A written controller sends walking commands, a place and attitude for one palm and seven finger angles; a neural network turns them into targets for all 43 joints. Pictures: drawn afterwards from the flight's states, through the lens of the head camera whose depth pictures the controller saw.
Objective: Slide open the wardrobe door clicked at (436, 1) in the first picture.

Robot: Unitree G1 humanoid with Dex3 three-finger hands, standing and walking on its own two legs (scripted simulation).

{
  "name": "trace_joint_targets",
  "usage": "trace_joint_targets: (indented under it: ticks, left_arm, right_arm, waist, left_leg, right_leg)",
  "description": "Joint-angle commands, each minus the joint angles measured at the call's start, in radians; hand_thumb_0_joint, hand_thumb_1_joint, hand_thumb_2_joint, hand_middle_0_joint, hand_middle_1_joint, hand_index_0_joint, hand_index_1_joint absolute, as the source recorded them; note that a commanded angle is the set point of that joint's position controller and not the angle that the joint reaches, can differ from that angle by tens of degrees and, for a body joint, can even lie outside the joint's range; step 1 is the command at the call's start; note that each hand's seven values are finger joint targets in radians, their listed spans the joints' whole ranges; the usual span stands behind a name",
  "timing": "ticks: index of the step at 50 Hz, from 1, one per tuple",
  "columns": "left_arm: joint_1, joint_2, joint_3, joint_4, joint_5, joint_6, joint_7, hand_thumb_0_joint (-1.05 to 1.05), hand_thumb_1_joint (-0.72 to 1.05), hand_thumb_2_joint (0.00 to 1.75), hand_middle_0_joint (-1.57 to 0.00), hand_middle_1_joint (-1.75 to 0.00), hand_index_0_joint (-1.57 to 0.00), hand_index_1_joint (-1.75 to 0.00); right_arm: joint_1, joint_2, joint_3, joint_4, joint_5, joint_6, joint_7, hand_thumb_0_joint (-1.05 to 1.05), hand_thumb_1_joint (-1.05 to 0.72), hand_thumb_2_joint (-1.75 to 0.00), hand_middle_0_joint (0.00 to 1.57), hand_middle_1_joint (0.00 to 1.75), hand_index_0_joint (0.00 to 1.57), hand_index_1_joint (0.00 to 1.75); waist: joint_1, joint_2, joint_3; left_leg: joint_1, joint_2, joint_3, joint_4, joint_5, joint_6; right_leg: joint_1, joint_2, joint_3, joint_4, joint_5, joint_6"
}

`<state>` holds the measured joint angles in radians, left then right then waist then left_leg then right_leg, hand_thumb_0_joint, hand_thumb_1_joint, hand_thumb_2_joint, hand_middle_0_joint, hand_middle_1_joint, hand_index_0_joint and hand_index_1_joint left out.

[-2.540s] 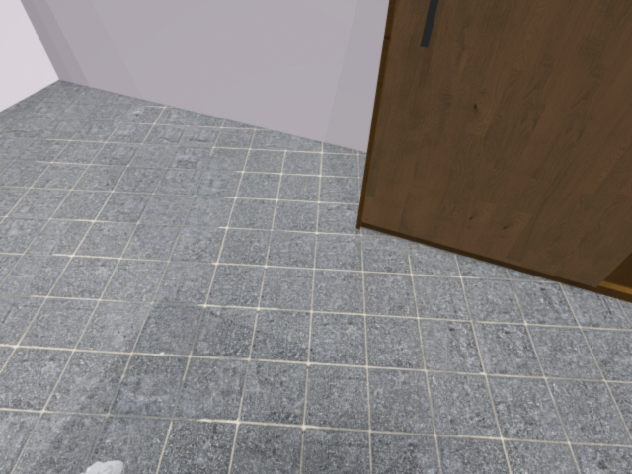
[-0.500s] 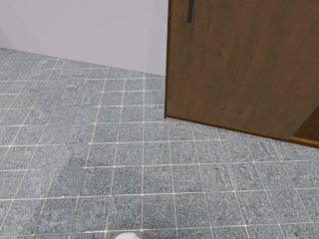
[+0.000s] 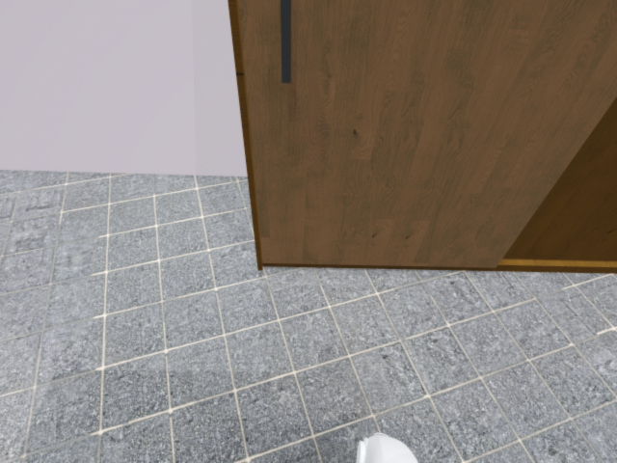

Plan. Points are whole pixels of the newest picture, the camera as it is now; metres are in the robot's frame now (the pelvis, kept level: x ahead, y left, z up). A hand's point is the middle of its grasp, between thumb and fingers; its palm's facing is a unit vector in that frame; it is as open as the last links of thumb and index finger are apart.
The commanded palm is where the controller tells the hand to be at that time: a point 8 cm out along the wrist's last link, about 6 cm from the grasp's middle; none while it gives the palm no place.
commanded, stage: walk to a spot facing it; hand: left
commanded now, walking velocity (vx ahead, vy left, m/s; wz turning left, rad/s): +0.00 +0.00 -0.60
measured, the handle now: (286, 26) +0.90 +0.13 +0.17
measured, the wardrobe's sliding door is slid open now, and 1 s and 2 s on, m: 0.00 0.00 0.00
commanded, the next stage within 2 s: turn to face it in 0.10 s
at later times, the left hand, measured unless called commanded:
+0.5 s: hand (249, 391) +0.26 +0.12 -0.17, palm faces -0.14 -0.98 -0.15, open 7.3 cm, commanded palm none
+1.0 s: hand out of the picture +0.14 +0.16 -0.18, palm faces +0.10 -0.97 -0.23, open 7.4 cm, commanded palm none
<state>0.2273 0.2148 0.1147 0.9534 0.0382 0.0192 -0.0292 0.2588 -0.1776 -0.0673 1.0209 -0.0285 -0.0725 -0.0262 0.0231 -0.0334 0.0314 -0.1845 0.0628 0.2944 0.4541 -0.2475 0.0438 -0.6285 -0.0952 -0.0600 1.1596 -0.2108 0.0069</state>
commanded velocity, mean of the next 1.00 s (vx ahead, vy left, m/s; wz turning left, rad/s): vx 0.04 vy -0.01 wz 0.10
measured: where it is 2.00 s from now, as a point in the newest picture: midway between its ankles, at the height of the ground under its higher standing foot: (322, 417)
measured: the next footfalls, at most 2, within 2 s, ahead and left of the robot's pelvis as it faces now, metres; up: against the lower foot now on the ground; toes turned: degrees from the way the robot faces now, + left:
right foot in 0.24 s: +0.20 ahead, -0.15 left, +0.00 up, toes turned -15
left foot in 0.52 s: +0.19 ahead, +0.09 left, +0.00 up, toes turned +9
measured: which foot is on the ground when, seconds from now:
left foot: down 0.00-0.22, up 0.24-0.50, down 0.52-1.00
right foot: up 0.00-0.22, down 0.24-0.54, up 0.56-0.78, down 0.80-1.00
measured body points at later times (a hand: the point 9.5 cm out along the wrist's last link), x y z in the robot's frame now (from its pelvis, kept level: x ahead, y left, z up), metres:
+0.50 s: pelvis +0.12 -0.03 -0.01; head +0.14 -0.02 +0.44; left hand +0.27 +0.17 -0.16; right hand +0.11 -0.26 -0.16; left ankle +0.16 +0.09 -0.73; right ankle +0.16 -0.14 -0.74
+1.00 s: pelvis +0.14 -0.02 +0.00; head +0.15 -0.03 +0.45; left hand +0.13 +0.21 -0.16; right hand +0.19 -0.27 -0.16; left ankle +0.14 +0.09 -0.72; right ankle +0.13 -0.14 -0.74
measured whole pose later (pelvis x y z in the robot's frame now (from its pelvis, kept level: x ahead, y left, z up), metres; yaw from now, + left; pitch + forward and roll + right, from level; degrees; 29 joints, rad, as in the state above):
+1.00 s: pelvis +0.14 -0.02 +0.00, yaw +2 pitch -2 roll +0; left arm 0.29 0.17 0.04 1.07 0.03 0.01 0.03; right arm 0.21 -0.20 -0.05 1.06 -0.02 0.04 -0.01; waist 0.01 0.01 0.04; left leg -0.29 0.05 0.08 0.68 -0.41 -0.01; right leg -0.18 -0.07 -0.15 0.52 -0.30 0.01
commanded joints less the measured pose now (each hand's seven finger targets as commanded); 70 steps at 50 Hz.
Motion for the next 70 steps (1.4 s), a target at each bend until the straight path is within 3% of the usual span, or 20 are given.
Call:
trace_joint_targets:
  ticks: [1,6,9,10,11,12,18,24,28,35,38,43,50,53,54,60,66,67,69,70]
  left_arm:
    - [-0.035,-0.008,-0.016,-0.080,-0.003,0.005,-0.016,0.00,0.90,0.90,-0.20,-0.30,-0.20,-0.30]
    - [-0.135,0.003,-0.025,-0.121,-0.007,-0.003,-0.012,0.00,0.90,0.90,-0.20,-0.30,-0.20,-0.30]
    - [-0.036,0.053,-0.020,-0.102,-0.004,-0.019,-0.007,0.00,0.90,0.90,-0.20,-0.30,-0.20,-0.30]
    - [0.090,0.109,-0.009,-0.067,-0.002,-0.037,0.001,0.00,0.90,0.90,-0.20,-0.30,-0.20,-0.30]
    - [0.186,0.243,0.017,-0.045,0.000,-0.056,0.019,0.00,0.90,0.90,-0.20,-0.30,-0.20,-0.30]
    - [0.242,0.276,0.016,-0.023,-0.031,-0.050,0.034,0.00,0.90,0.90,-0.20,-0.30,-0.20,-0.30]
    - [-0.103,0.108,-0.044,-0.063,-0.010,-0.044,0.065,0.00,0.90,0.90,-0.20,-0.30,-0.20,-0.30]
    - [-0.079,0.073,-0.055,-0.009,-0.026,-0.019,0.059,0.00,0.90,0.90,-0.20,-0.30,-0.20,-0.30]
    - [-0.031,0.007,-0.056,-0.008,-0.027,0.002,0.052,0.00,0.90,0.90,-0.20,-0.30,-0.20,-0.30]
    - [-0.011,0.004,-0.059,0.025,-0.035,-0.020,0.054,0.00,0.90,0.90,-0.20,-0.30,-0.20,-0.30]
    - [0.066,0.023,-0.057,0.059,-0.034,-0.028,0.061,0.00,0.90,0.90,-0.20,-0.30,-0.20,-0.30]
    - [0.085,0.117,-0.046,0.066,-0.018,-0.027,0.072,0.00,0.90,0.90,-0.20,-0.30,-0.20,-0.30]
    - [0.069,0.104,-0.052,0.080,-0.015,-0.028,0.055,0.00,0.90,0.90,-0.20,-0.30,-0.20,-0.30]
    - [0.014,0.021,-0.069,0.033,-0.018,-0.028,0.034,0.00,0.90,0.90,-0.20,-0.30,-0.20,-0.30]
    - [-0.034,0.028,-0.063,0.018,-0.006,-0.025,0.034,0.00,0.90,0.90,-0.20,-0.30,-0.20,-0.30]
    - [0.055,-0.016,-0.058,0.057,-0.011,-0.033,0.010,0.00,0.90,0.90,-0.20,-0.30,-0.20,-0.30]
    - [0.137,-0.034,-0.052,0.092,-0.010,-0.046,0.012,0.00,0.90,0.90,-0.20,-0.30,-0.20,-0.30]
    - [0.203,-0.010,-0.046,0.118,-0.008,-0.052,0.016,0.00,0.90,0.90,-0.20,-0.30,-0.20,-0.30]
    - [0.344,0.147,-0.014,0.147,-0.005,-0.065,0.034,0.00,0.90,0.90,-0.20,-0.30,-0.20,-0.30]
    - [0.365,0.155,-0.015,0.149,-0.017,-0.065,0.043,0.00,0.90,0.90,-0.20,-0.30,-0.20,-0.30]
  right_arm:
    - [0.053,-0.126,-0.015,-0.044,0.005,-0.016,0.002,0.00,-0.90,-0.90,0.20,0.30,0.20,0.30]
    - [0.096,-0.163,-0.025,-0.039,-0.002,0.012,0.007,0.00,-0.90,-0.90,0.20,0.30,0.20,0.30]
    - [0.080,-0.190,-0.028,-0.059,0.001,0.027,0.011,0.00,-0.90,-0.90,0.20,0.30,0.20,0.30]
    - [0.082,-0.179,-0.022,-0.068,0.008,0.030,0.018,0.00,-0.90,-0.90,0.20,0.30,0.20,0.30]
    - [0.122,-0.098,-0.001,-0.096,0.022,0.031,0.025,0.00,-0.90,-0.90,0.20,0.30,0.20,0.30]
    - [0.064,-0.103,0.005,-0.116,0.023,0.037,0.006,0.00,-0.90,-0.90,0.20,0.30,0.20,0.30]
    - [0.160,-0.048,0.027,-0.008,0.008,0.088,0.005,0.00,-0.90,-0.90,0.20,0.30,0.20,0.30]
    - [0.175,-0.015,0.041,0.025,0.012,0.075,0.010,0.00,-0.90,-0.90,0.20,0.30,0.20,0.30]
    - [0.054,-0.128,0.022,-0.013,-0.002,0.062,0.001,0.00,-0.90,-0.90,0.20,0.30,0.20,0.30]
    - [0.084,-0.130,0.004,0.017,0.006,0.056,-0.012,0.00,-0.90,-0.90,0.20,0.30,0.20,0.30]
    - [0.045,-0.137,-0.003,0.009,0.018,0.064,-0.005,0.00,-0.90,-0.90,0.20,0.30,0.20,0.30]
    - [-0.067,-0.076,0.004,-0.042,0.017,0.101,0.014,0.00,-0.90,-0.90,0.20,0.30,0.20,0.30]
    - [0.046,-0.043,0.021,0.012,0.005,0.076,0.028,0.00,-0.90,-0.90,0.20,0.30,0.20,0.30]
    - [0.177,-0.192,-0.014,0.037,-0.009,0.062,0.015,0.00,-0.90,-0.90,0.20,0.30,0.20,0.30]
    - [0.188,-0.197,-0.019,0.038,-0.009,0.056,0.011,0.00,-0.90,-0.90,0.20,0.30,0.20,0.30]
    - [0.074,-0.131,-0.003,0.009,-0.001,0.024,-0.003,0.00,-0.90,-0.90,0.20,0.30,0.20,0.30]
    - [0.072,-0.121,-0.014,0.037,-0.001,0.039,0.005,0.00,-0.90,-0.90,0.20,0.30,0.20,0.30]
    - [0.067,-0.103,-0.012,0.038,0.001,0.041,0.007,0.00,-0.90,-0.90,0.20,0.30,0.20,0.30]
    - [0.027,-0.001,0.012,-0.012,0.014,0.037,0.021,0.00,-0.90,-0.90,0.20,0.30,0.20,0.30]
    - [-0.039,-0.047,0.006,-0.040,0.008,0.041,0.025,0.00,-0.90,-0.90,0.20,0.30,0.20,0.30]
  waist:
    - [-0.021,0.092,0.068]
    - [-0.063,0.145,0.049]
    - [-0.003,0.141,-0.027]
    - [0.059,0.052,-0.118]
    - [0.078,-0.238,-0.256]
    - [0.098,-0.175,-0.305]
    - [-0.080,-0.064,-0.112]
    - [-0.063,-0.069,-0.036]
    - [-0.010,0.341,0.079]
    - [-0.039,0.170,-0.095]
    - [-0.013,0.138,-0.114]
    - [0.006,-0.219,0.012]
    - [-0.048,-0.094,0.045]
    - [-0.110,0.323,0.087]
    - [-0.122,0.303,0.132]
    - [-0.037,0.156,0.059]
    - [0.006,0.134,0.048]
    - [0.034,0.069,0.039]
    - [0.101,-0.314,0.039]
    - [0.112,-0.253,0.035]
  left_leg:
    - [0.015,0.312,-0.144,-0.258,0.120,0.094]
    - [0.090,0.310,-0.031,-0.108,0.399,0.061]
    - [0.073,0.291,0.016,0.149,0.573,0.014]
    - [-0.040,0.255,0.029,0.380,0.497,-0.032]
    - [-0.363,0.084,0.021,0.697,-0.199,-0.100]
    - [-0.410,0.041,-0.153,0.844,-0.415,-0.103]
    - [-0.194,0.079,-0.252,0.620,-0.176,-0.101]
    - [0.006,0.028,-0.193,0.094,0.017,-0.088]
    - [-0.256,0.234,-0.558,-0.264,-0.046,0.049]
    - [0.152,0.194,-0.455,-0.074,0.693,0.101]
    - [0.074,0.145,-0.416,-0.023,0.571,0.049]
    - [-0.195,-0.019,-0.252,0.282,-0.210,-0.068]
    - [0.048,-0.018,-0.173,0.059,-0.086,-0.053]
    - [0.084,0.285,-0.662,-0.307,-0.530,0.081]
    - [0.037,0.329,-0.729,-0.374,-0.566,0.125]
    - [0.014,0.229,-0.425,-0.305,-0.147,0.108]
    - [-0.108,0.190,-0.340,-0.155,-0.205,0.062]
    - [-0.167,0.142,-0.299,-0.055,-0.251,0.031]
    - [-0.493,-0.026,-0.138,0.418,-0.356,-0.035]
    - [-0.511,0.006,-0.228,0.578,-0.335,-0.024]
  right_leg:
    - [-0.026,-0.059,0.021,-0.211,0.038,0.023]
    - [0.108,0.010,-0.060,-0.430,0.006,0.003]
    - [0.335,0.079,-0.114,-0.553,-0.003,-0.028]
    - [0.568,0.045,-0.063,-0.649,0.158,-0.055]
    - [0.862,-0.273,0.367,-0.673,0.597,-0.180]
    - [0.845,-0.369,0.419,-0.691,0.935,-0.276]
    - [0.339,-0.187,0.089,-0.813,0.411,-0.172]
    - [0.263,-0.122,0.028,-0.801,-0.095,-0.099]
    - [0.353,0.037,-0.055,-0.548,-0.160,0.021]
    - [0.278,0.043,-0.001,-0.554,-0.211,0.028]
    - [0.442,0.033,-0.004,-0.752,0.012,0.024]
    - [0.446,-0.272,0.199,-0.857,0.310,-0.161]
    - [0.263,-0.145,0.070,-0.847,-0.310,-0.082]
    - [0.046,0.056,-0.103,-0.420,-0.333,0.007]
    - [0.007,0.035,-0.040,-0.243,-0.325,-0.009]
    - [0.122,-0.013,-0.002,-0.272,-0.158,0.009]
    - [0.427,0.053,-0.088,-0.616,-0.048,0.016]
    - [0.528,0.048,-0.067,-0.680,-0.045,0.008]
    - [0.701,-0.283,0.437,-0.971,-0.418,-0.130]
    - [0.619,-0.335,0.560,-1.063,-0.564,-0.188]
